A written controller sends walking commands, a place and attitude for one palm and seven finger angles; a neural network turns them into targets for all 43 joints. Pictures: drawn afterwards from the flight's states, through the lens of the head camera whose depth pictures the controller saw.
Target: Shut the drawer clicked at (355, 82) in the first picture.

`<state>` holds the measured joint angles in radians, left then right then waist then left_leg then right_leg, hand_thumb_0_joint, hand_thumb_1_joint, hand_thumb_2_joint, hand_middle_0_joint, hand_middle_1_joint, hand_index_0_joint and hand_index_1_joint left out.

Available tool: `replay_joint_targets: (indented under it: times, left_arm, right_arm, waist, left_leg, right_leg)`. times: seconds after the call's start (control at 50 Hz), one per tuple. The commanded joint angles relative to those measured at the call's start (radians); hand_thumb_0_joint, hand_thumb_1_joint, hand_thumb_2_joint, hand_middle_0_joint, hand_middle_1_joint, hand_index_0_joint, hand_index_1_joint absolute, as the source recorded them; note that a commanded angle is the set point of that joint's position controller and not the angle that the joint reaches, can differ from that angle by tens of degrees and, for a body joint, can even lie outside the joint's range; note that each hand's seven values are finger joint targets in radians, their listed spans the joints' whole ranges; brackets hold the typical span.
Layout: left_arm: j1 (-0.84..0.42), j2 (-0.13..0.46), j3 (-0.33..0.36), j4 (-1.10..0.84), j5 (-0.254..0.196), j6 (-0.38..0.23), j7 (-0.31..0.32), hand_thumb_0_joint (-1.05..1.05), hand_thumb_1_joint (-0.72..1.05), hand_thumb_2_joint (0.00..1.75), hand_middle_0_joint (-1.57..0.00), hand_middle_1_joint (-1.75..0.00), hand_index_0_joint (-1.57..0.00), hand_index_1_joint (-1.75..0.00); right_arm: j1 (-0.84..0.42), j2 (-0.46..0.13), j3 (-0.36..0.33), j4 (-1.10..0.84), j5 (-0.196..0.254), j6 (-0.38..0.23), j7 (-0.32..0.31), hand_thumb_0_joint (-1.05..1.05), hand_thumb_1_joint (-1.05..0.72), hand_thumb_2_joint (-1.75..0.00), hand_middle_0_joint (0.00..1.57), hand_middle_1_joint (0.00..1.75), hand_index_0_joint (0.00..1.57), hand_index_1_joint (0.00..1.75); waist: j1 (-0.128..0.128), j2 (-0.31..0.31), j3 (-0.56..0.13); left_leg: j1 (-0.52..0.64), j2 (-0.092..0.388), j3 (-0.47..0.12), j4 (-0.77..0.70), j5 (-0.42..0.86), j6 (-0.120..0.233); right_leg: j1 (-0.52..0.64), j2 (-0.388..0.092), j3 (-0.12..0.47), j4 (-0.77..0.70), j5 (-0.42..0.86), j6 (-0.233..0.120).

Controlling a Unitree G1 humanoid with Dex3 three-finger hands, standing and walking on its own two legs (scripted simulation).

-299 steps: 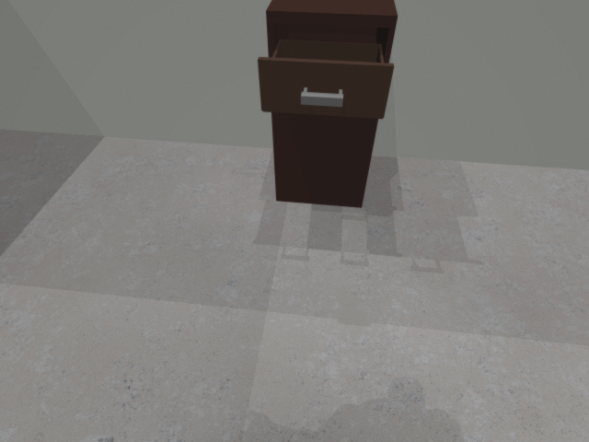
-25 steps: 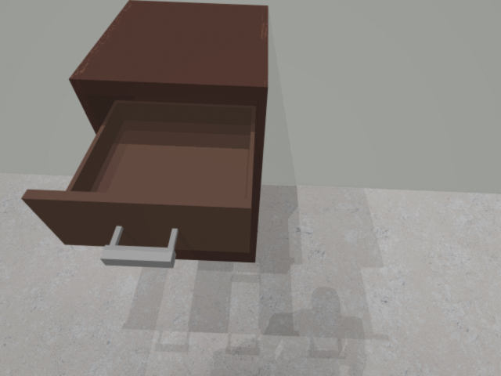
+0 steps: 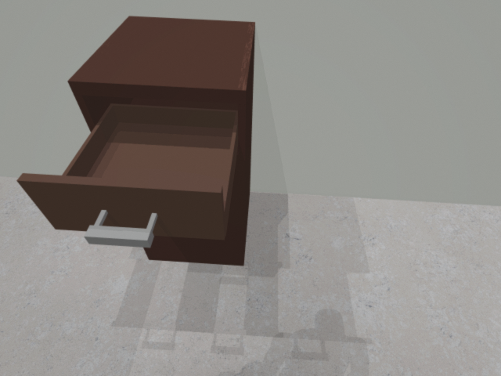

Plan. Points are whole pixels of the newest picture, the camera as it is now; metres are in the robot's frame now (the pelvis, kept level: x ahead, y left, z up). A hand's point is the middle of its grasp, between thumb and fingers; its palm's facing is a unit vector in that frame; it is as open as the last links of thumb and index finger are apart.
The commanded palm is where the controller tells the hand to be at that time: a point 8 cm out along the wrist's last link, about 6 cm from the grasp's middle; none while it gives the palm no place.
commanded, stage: come to a stop and stand still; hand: left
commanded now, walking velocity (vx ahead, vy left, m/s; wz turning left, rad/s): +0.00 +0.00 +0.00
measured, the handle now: (124, 226) +0.38 +0.28 -0.02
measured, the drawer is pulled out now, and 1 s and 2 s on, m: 0.29 0.29 0.29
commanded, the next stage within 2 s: look again from close up in 1.04 s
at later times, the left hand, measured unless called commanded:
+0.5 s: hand out of the picture -0.04 +0.17 -0.18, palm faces +0.07 -0.99 -0.14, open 7.4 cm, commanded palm none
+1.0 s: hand out of the picture +0.01 +0.21 -0.17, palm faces +0.03 -0.98 -0.20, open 7.4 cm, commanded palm none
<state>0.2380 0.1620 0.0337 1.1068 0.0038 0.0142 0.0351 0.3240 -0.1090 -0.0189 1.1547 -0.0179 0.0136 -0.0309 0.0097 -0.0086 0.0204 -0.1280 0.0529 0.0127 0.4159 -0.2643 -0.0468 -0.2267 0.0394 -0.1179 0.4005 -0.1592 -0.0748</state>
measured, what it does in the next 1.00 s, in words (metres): stands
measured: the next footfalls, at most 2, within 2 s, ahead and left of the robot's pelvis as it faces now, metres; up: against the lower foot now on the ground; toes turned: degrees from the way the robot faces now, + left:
none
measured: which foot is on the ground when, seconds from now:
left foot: down 0.00-1.00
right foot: down 0.00-1.00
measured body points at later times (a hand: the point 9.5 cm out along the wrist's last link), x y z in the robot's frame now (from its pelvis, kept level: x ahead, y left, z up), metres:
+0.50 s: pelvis -0.01 +0.02 +0.00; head -0.01 +0.02 +0.45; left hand -0.04 +0.22 -0.16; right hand -0.08 -0.17 -0.16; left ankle -0.03 +0.15 -0.74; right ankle +0.04 -0.06 -0.74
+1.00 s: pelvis +0.01 +0.03 +0.00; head +0.01 +0.03 +0.45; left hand +0.01 +0.26 -0.16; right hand +0.00 -0.18 -0.16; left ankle -0.03 +0.15 -0.74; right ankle +0.04 -0.06 -0.74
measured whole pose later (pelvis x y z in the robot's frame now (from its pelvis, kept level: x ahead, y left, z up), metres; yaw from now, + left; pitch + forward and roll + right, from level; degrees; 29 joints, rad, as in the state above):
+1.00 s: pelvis +0.01 +0.03 +0.00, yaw -1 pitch -1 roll +1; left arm 0.29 0.15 0.01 1.13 0.01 -0.02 0.03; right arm 0.31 -0.14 -0.01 1.12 -0.01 -0.03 -0.03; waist 0.01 0.00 0.01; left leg -0.10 0.00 0.05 0.37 -0.26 0.00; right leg -0.23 -0.01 -0.07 0.41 -0.16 -0.03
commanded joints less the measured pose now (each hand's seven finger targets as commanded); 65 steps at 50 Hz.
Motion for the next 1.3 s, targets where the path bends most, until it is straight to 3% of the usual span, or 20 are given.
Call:
replay_joint_targets:
  times: [0.0, 0.1, 0.28, 0.42, 0.62, 0.72, 0.8, 0.94, 1.1, 1.12, 1.14, 1.16, 1.18, 1.2, 1.24, 1.28]
  left_arm:
    - [0.07, 0.087, 0.011, -0.009, 0.003, -0.019, -0.002, 0.0, 0.9, 0.9, -0.2, -0.3, -0.2, -0.3]
    - [0.096, 0.074, 0.011, -0.002, 0.006, -0.019, 0.0, 0.0, 0.9, 0.9, -0.2, -0.3, -0.2, -0.3]
    - [0.146, 0.042, 0.012, 0.008, 0.008, -0.022, 0.001, 0.0, 0.9, 0.9, -0.2, -0.3, -0.2, -0.3]
    - [0.174, 0.023, 0.007, 0.013, 0.01, -0.027, 0.002, 0.0, 0.9, 0.9, -0.2, -0.3, -0.2, -0.3]
    - [0.167, 0.023, -0.001, 0.012, 0.009, -0.038, 0.004, 0.0, 0.9, 0.9, -0.2, -0.3, -0.2, -0.3]
    - [0.153, 0.041, -0.003, 0.012, 0.01, -0.044, 0.005, 0.0, 0.9, 0.9, -0.2, -0.3, -0.2, -0.3]
    - [0.14, 0.058, -0.003, 0.011, 0.01, -0.046, 0.004, 0.0, 0.9, 0.9, -0.2, -0.3, -0.2, -0.3]
    - [0.107, 0.095, 0.0, 0.004, 0.01, -0.048, 0.002, 0.0, 0.9, 0.9, -0.2, -0.3, -0.2, -0.3]
    - [0.052, 0.15, 0.006, -0.007, 0.009, -0.053, -0.004, 0.0, 0.9, 0.9, -0.2, -0.3, -0.2, -0.3]
    - [0.165, 0.102, -0.013, 0.029, 0.012, -0.062, 0.041, 0.0, 0.9, 0.9, -0.2, -0.3, -0.2, -0.3]
    - [0.123, 0.158, -0.014, -0.011, 0.008, -0.069, 0.031, 0.0, 0.9, 0.9, -0.2, -0.3, -0.2, -0.3]
    - [0.084, 0.15, -0.019, -0.028, 0.008, -0.07, 0.021, 0.0, 0.9, 0.9, -0.2, -0.3, -0.2, -0.3]
    - [0.059, 0.136, -0.023, -0.041, 0.009, -0.067, 0.015, 0.0, 0.9, 0.9, -0.2, -0.3, -0.2, -0.3]
    - [0.045, 0.141, -0.02, -0.053, 0.007, -0.06, 0.01, 0.0, 0.9, 0.9, -0.2, -0.3, -0.2, -0.3]
    - [0.049, 0.12, -0.03, -0.051, 0.004, -0.055, 0.003, 0.0, 0.9, 0.9, -0.2, -0.3, -0.2, -0.3]
    - [0.052, 0.115, -0.034, -0.047, 0.002, -0.051, 0.001, 0.0, 0.9, 0.9, -0.2, -0.3, -0.2, -0.3]
  right_arm:
    - [0.072, -0.073, -0.009, -0.021, -0.002, -0.008, -0.009, 0.0, -0.9, -0.9, 0.2, 0.3, 0.2, 0.3]
    - [0.141, -0.06, -0.007, -0.014, -0.004, 0.001, -0.009, 0.0, -0.9, -0.9, 0.2, 0.3, 0.2, 0.3]
    - [0.186, -0.042, -0.004, -0.018, -0.005, -0.008, -0.01, 0.0, -0.9, -0.9, 0.2, 0.3, 0.2, 0.3]
    - [0.18, -0.045, -0.004, -0.029, -0.003, -0.023, -0.011, 0.0, -0.9, -0.9, 0.2, 0.3, 0.2, 0.3]
    - [0.158, -0.062, -0.003, -0.032, 0.003, -0.036, -0.012, 0.0, -0.9, -0.9, 0.2, 0.3, 0.2, 0.3]
    - [0.13, -0.083, -0.003, -0.033, 0.006, -0.044, -0.013, 0.0, -0.9, -0.9, 0.2, 0.3, 0.2, 0.3]
    - [0.106, -0.099, -0.006, -0.036, 0.006, -0.045, -0.013, 0.0, -0.9, -0.9, 0.2, 0.3, 0.2, 0.3]
    - [0.06, -0.141, -0.008, -0.045, 0.006, -0.048, -0.012, 0.0, -0.9, -0.9, 0.2, 0.3, 0.2, 0.3]
    - [0.002, -0.194, -0.011, -0.054, 0.005, -0.049, -0.01, 0.0, -0.9, -0.9, 0.2, 0.3, 0.2, 0.3]
    - [-0.086, -0.162, 0.0, -0.111, 0.013, -0.059, 0.006, 0.0, -0.9, -0.9, 0.2, 0.3, 0.2, 0.3]
    - [0.005, -0.116, 0.008, -0.133, 0.012, -0.041, 0.006, 0.0, -0.9, -0.9, 0.2, 0.3, 0.2, 0.3]
    - [0.029, -0.122, 0.009, -0.123, 0.009, -0.04, 0.009, 0.0, -0.9, -0.9, 0.2, 0.3, 0.2, 0.3]
    - [0.053, -0.123, 0.012, -0.126, 0.004, -0.045, 0.012, 0.0, -0.9, -0.9, 0.2, 0.3, 0.2, 0.3]
    - [0.063, -0.13, 0.014, -0.129, -0.001, -0.051, 0.013, 0.0, -0.9, -0.9, 0.2, 0.3, 0.2, 0.3]
    - [0.036, -0.151, 0.018, -0.145, 0.004, -0.05, 0.006, 0.0, -0.9, -0.9, 0.2, 0.3, 0.2, 0.3]
    - [0.037, -0.162, 0.021, -0.148, 0.005, -0.047, 0.003, 0.0, -0.9, -0.9, 0.2, 0.3, 0.2, 0.3]
  waist:
    - [0.008, 0.034, 0.071]
    - [-0.011, -0.018, 0.096]
    - [-0.01, 0.009, 0.109]
    - [0.003, 0.036, 0.094]
    - [-0.002, 0.012, 0.082]
    - [-0.003, 0.025, 0.073]
    - [-0.004, 0.003, 0.074]
    - [-0.002, 0.031, 0.073]
    - [-0.006, 0.013, 0.041]
    - [0.034, 0.02, 0.01]
    - [-0.03, 0.008, -0.088]
    - [-0.038, 0.021, -0.081]
    - [-0.048, 0.079, -0.059]
    - [-0.04, 0.132, -0.058]
    - [-0.022, 0.053, 0.01]
    - [-0.023, -0.009, 0.049]
  left_leg:
    - [-0.123, 0.036, -0.035, -0.118, -0.067, 0.056]
    - [-0.1, 0.012, -0.015, -0.086, -0.081, 0.061]
    - [-0.165, 0.011, -0.031, -0.099, -0.124, 0.072]
    - [-0.199, 0.03, -0.063, -0.133, -0.134, 0.081]
    - [-0.158, 0.046, -0.065, -0.135, -0.045, 0.081]
    - [-0.125, 0.058, -0.062, -0.138, 0.02, 0.078]
    - [-0.095, 0.06, -0.057, -0.138, 0.043, 0.077]
    - [-0.074, 0.064, -0.056, -0.147, 0.074, 0.077]
    - [-0.035, 0.069, -0.057, -0.139, 0.124, 0.073]
    - [-0.095, 0.082, 0.027, 0.067, 0.133, 0.047]
    - [-0.089, 0.008, -0.017, 0.052, -0.065, 0.044]
    - [-0.062, 0.013, -0.018, 0.025, -0.057, 0.048]
    - [-0.047, 0.021, -0.035, -0.004, 0.027, 0.057]
    - [-0.045, 0.044, -0.043, -0.028, 0.108, 0.063]
    - [-0.104, 0.065, -0.062, -0.047, 0.149, 0.078]
    - [-0.11, 0.055, -0.057, -0.058, 0.11, 0.078]
  right_leg:
    - [0.05, -0.149, 0.202, -0.168, -0.181, 0.055]
    - [-0.039, -0.156, 0.222, -0.216, -0.303, 0.057]
    - [-0.058, -0.146, 0.215, -0.18, -0.305, 0.052]
    - [-0.018, -0.137, 0.19, -0.115, -0.199, 0.049]
    - [0.0, -0.141, 0.18, -0.08, -0.074, 0.043]
    - [0.025, -0.144, 0.169, -0.062, 0.014, 0.04]
    - [0.02, -0.146, 0.168, -0.067, 0.023, 0.04]
    - [0.037, -0.153, 0.17, -0.069, 0.055, 0.038]
    - [0.07, -0.16, 0.176, -0.075, 0.106, 0.03]
    - [0.092, -0.215, 0.201, -0.001, 0.457, 0.057]
    - [0.126, -0.263, 0.277, -0.018, 0.286, 0.014]
    - [0.046, -0.243, 0.259, -0.036, 0.057, -0.011]
    - [0.006, -0.207, 0.232, -0.012, 0.008, -0.013]
    - [0.01, -0.174, 0.195, 0.027, 0.039, -0.009]
    - [0.041, -0.152, 0.172, 0.032, 0.072, 0.01]
    - [0.036, -0.155, 0.182, 0.017, 0.072, 0.011]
